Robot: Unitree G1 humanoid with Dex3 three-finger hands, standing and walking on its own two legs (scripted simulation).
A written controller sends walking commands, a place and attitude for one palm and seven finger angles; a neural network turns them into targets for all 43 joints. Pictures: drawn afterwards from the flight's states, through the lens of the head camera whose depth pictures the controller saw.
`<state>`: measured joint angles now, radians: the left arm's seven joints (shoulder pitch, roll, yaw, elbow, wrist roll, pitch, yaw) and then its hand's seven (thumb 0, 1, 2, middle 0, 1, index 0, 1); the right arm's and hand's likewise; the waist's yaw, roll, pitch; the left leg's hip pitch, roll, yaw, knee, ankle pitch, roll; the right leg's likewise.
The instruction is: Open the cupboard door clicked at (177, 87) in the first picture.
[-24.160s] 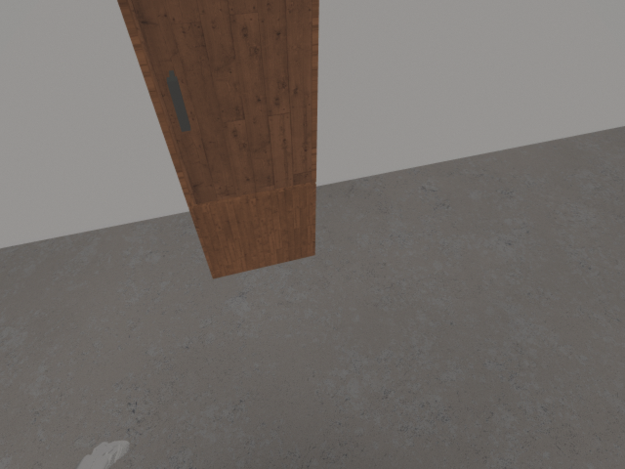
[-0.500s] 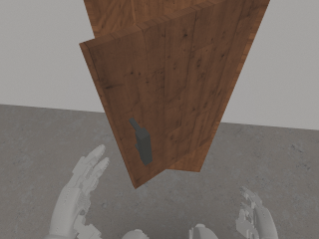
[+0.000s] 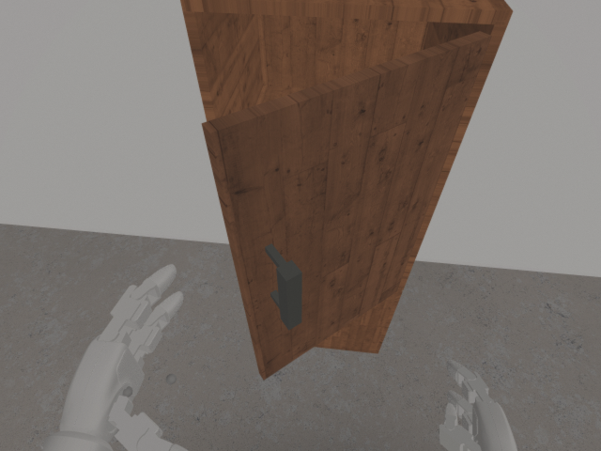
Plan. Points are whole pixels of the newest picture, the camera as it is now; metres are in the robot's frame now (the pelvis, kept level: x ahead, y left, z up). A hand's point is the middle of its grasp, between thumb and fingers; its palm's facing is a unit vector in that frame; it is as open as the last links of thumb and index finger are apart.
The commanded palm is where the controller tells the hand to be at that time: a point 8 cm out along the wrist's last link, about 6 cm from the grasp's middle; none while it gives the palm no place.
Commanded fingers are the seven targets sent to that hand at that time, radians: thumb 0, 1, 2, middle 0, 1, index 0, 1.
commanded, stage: draw the hand back to the body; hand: left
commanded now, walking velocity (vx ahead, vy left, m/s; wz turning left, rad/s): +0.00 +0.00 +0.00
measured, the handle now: (282, 287) +0.32 +0.06 +0.06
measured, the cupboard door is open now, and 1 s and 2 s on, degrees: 40 40 40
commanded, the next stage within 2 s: step back with the hand held close in 1.14 s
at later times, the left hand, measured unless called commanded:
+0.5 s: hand (68, 319) +0.20 +0.24 +0.17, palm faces +0.34 -0.85 -0.40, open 12.2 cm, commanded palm +0.15 +0.28 +0.19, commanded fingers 0.00 0.48 0.72 -0.19 -0.30 -0.19 -0.30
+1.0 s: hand (40, 283) +0.22 +0.25 +0.21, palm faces +0.43 -0.81 -0.40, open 7.6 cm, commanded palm +0.16 +0.29 +0.23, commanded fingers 0.00 0.90 0.90 -0.20 -0.30 -0.20 -0.30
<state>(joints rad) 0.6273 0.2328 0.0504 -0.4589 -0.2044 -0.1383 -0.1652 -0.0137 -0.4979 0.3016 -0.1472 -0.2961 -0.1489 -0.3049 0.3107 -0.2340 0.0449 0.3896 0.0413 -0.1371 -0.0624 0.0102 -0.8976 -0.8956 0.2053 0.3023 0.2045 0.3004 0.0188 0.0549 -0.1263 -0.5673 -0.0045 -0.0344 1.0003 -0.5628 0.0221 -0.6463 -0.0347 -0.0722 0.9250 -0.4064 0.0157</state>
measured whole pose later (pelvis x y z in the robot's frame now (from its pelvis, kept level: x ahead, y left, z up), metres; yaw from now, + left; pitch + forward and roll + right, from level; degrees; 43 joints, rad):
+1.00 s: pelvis +0.02 -0.01 +0.06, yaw -1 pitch -4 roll -1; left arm 0.47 0.31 0.32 -0.41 -0.05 -0.07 0.11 0.01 0.86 0.88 -0.20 -0.30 -0.20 -0.31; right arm 0.20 -0.23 0.02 0.63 -0.01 -0.13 -0.08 0.01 -0.90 -0.90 0.20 0.30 0.20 0.30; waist 0.07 0.07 0.03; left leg -0.04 0.00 -0.01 0.43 -0.33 0.02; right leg -0.14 -0.02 -0.05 0.41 -0.21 0.01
